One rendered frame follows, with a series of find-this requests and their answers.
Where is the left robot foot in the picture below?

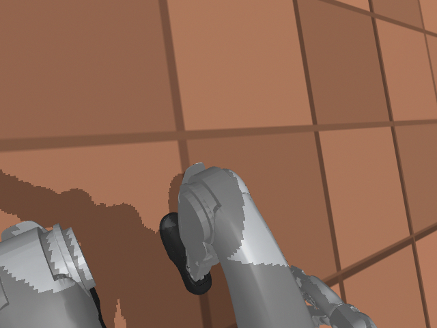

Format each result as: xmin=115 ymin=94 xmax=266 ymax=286
xmin=89 ymin=287 xmax=106 ymax=328

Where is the right robot hand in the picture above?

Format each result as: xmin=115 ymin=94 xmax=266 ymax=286
xmin=290 ymin=265 xmax=345 ymax=328

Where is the right robot arm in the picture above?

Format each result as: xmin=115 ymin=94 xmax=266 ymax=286
xmin=329 ymin=303 xmax=377 ymax=328

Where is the right robot foot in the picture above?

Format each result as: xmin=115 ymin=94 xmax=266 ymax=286
xmin=159 ymin=213 xmax=212 ymax=295

